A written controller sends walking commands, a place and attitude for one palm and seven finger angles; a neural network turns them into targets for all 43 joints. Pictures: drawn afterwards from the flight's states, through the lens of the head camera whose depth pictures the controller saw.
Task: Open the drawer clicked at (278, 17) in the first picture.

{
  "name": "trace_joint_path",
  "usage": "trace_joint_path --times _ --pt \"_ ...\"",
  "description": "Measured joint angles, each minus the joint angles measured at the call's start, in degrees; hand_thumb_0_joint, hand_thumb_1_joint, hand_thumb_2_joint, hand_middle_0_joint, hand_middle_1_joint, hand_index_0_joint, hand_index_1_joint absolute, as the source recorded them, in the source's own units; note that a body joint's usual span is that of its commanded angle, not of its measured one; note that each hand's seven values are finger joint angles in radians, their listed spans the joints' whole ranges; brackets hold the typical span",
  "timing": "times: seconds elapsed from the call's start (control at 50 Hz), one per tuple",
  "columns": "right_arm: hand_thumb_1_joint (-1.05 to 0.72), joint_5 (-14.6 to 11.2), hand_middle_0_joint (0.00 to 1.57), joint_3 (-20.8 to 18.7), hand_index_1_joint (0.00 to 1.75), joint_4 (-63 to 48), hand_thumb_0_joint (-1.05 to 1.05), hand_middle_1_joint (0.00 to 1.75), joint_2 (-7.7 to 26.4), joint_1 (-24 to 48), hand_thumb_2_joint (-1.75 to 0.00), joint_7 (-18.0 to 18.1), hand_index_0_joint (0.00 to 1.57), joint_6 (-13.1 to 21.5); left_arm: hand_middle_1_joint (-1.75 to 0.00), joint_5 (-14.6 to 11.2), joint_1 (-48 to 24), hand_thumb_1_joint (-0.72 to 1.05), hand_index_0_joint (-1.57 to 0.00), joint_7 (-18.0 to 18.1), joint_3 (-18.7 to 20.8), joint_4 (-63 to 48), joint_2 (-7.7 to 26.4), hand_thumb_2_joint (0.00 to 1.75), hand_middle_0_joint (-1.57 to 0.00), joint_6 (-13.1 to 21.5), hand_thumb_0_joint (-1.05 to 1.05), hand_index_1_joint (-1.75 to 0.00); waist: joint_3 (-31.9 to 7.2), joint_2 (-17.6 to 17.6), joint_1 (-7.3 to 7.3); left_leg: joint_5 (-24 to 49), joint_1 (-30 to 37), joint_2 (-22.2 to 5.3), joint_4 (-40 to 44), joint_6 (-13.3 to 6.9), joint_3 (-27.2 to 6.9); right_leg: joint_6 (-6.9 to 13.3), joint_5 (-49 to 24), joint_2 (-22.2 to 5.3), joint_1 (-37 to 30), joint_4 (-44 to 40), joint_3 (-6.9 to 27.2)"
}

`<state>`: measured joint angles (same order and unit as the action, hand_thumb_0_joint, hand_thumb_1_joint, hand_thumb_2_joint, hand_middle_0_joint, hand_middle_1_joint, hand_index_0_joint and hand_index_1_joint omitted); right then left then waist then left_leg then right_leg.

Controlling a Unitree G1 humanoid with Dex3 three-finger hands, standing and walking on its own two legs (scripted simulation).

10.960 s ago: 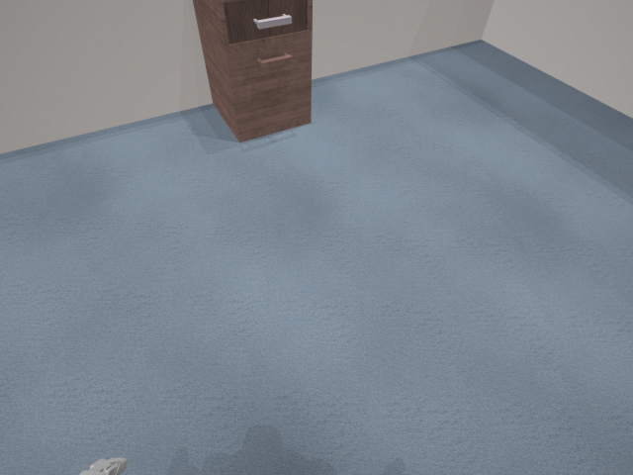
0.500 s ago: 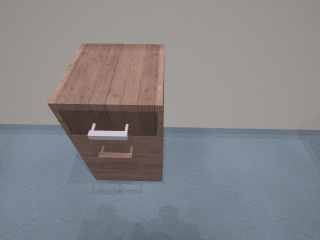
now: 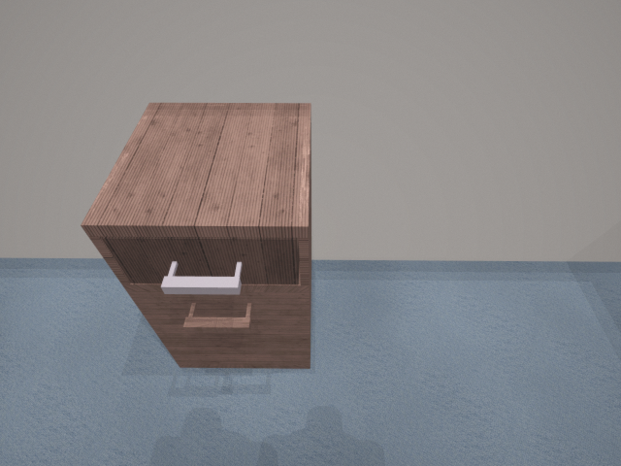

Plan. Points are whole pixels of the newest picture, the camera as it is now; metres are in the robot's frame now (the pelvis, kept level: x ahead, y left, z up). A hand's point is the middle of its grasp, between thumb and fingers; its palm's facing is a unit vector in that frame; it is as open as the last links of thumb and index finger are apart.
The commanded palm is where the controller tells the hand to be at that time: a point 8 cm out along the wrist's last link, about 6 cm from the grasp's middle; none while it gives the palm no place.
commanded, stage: come to a stop and stand still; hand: left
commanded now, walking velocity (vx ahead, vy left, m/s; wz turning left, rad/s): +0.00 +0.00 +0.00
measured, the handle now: (204, 275) +0.50 +0.26 -0.18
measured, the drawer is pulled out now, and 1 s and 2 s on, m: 0.00 0.00 0.00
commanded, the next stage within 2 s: look again from close up in 0.66 s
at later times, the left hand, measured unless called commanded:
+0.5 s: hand out of the picture +0.02 +0.20 -0.18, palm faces +0.01 -0.98 -0.21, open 7.3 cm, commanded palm none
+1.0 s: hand out of the picture +0.00 +0.20 -0.18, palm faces +0.01 -0.98 -0.18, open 7.3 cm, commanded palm none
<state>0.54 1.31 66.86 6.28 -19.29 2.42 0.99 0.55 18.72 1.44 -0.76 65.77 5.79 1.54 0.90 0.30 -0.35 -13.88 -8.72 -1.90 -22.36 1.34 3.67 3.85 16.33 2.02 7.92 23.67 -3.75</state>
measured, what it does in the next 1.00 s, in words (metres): stands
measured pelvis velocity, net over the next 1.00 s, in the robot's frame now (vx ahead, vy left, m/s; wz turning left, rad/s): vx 0.01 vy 0.03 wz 0.00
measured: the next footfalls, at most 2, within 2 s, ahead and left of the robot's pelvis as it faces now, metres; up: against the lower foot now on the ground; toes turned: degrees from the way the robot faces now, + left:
none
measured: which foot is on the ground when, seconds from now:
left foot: down 0.00-1.00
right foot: down 0.00-1.00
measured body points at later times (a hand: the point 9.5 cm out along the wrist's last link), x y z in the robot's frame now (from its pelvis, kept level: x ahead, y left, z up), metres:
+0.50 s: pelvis +0.01 +0.03 -0.01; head +0.01 +0.03 +0.44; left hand +0.02 +0.26 -0.16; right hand +0.01 -0.19 -0.17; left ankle -0.03 +0.13 -0.74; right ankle -0.04 -0.07 -0.74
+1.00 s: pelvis +0.01 +0.03 +0.00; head +0.02 +0.03 +0.45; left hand +0.00 +0.25 -0.16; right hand +0.00 -0.18 -0.16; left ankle -0.03 +0.13 -0.74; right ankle -0.04 -0.07 -0.74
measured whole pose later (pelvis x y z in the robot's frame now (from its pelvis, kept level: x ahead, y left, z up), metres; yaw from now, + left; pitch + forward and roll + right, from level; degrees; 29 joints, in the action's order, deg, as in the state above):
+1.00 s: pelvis +0.01 +0.03 +0.00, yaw +0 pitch +0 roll +0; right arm 0.6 1.5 64.5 8.4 -16.9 2.0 1.3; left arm 0.7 18.4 2.1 -1.0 63.2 8.0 0.8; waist 0.6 -0.4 0.0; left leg -16.5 -7.8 1.3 -24.4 -1.8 3.3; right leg 0.9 18.1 -0.5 7.2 25.4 -2.7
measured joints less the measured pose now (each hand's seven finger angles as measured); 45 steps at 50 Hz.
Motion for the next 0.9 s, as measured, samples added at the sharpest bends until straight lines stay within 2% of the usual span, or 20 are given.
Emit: trace_joint_path --times 0.08,0.14,0.18,0.24,0.32,0.48,0.9 --pt "-0.90 -0.04 0.20 -0.08 0.30 -0.36 0.00 0.30 -0.04 0.59 -0.90 0.12 0.20 0.15 -0.30 0.09 0.42 0.92 -0.19 0.15 -0.05 0.17 -0.40 0.90 -0.20 0.12 0.00 -0.30 -0.39 0.06 0.07 -0.25 0.41 -0.04 0.07 0.12 -0.08 0.08 0.30 0.05 -0.43 -0.05 -0.07" --pt "-0.92 0.18 0.20 -0.67 0.30 -2.44 0.01 0.30 1.12 1.91 -0.90 -0.17 0.20 -1.11 -0.30 0.62 0.68 0.92 -0.20 1.28 -0.21 -1.00 -1.03 0.90 -0.20 1.28 0.00 -0.30 -0.07 1.49 0.19 -4.23 -4.76 -0.92 -9.39 -1.01 -1.60 -0.25 -0.04 1.08 0.93 0.20 -0.52" --pt "-0.93 0.04 0.20 -1.38 0.30 -4.18 0.02 0.30 2.28 2.18 -0.90 -0.44 0.20 -1.23 -0.30 0.70 1.05 0.92 -0.20 1.28 -0.31 -1.85 -1.13 0.90 -0.20 1.39 0.00 -0.30 0.15 2.31 -0.31 -5.01 -6.44 -1.11 -11.93 -1.65 -2.27 0.01 0.39 1.54 1.84 1.35 -0.79" --pt "-0.93 0.15 0.20 -1.79 0.30 -5.50 0.02 0.30 3.05 2.03 -0.90 -0.56 0.20 -0.50 -0.30 0.53 1.13 0.92 -0.20 1.15 -0.19 -2.25 -0.41 0.90 -0.20 0.81 0.00 -0.30 -0.34 2.21 -1.01 -5.72 -5.47 -0.79 -9.91 -1.05 -2.54 -0.25 2.30 1.32 2.97 4.35 -1.03" --pt "-0.92 0.29 0.20 -1.24 0.30 -5.83 0.01 0.30 2.73 1.66 -0.90 -0.40 0.20 0.28 -0.30 0.35 0.08 0.92 -0.20 1.05 0.10 -2.76 1.27 0.90 -0.20 0.07 0.01 -0.30 -1.09 0.69 -0.40 -5.51 -4.47 0.49 -9.30 -1.36 -1.64 -1.11 3.25 -0.04 2.93 5.66 -0.22" --pt "-0.93 0.38 0.20 -0.35 0.30 -4.86 0.01 0.30 2.53 1.72 -0.90 -0.26 0.20 0.02 -0.30 0.21 -1.91 0.92 -0.19 0.81 0.15 -4.44 3.49 0.90 -0.20 -0.46 0.00 -0.30 -1.64 -0.20 0.09 -4.83 -2.39 1.96 -7.10 -2.40 -0.83 -2.06 3.38 -1.47 1.80 5.34 0.54" --pt "-0.91 0.10 0.20 0.20 0.30 -2.63 0.00 0.30 2.06 2.24 -0.90 -0.45 0.20 0.34 -0.30 0.15 -1.00 0.91 -0.19 0.64 -0.16 -3.03 2.73 0.90 -0.20 -0.79 0.00 -0.30 -0.27 -0.75 0.19 -2.84 0.46 3.16 -2.55 -3.15 -0.36 -2.98 2.00 -2.51 -0.36 2.19 1.04"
